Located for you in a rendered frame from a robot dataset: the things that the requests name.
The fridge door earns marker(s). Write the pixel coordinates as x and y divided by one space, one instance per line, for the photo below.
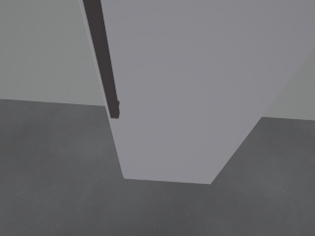
194 77

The handle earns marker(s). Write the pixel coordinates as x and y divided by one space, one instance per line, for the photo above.
96 23

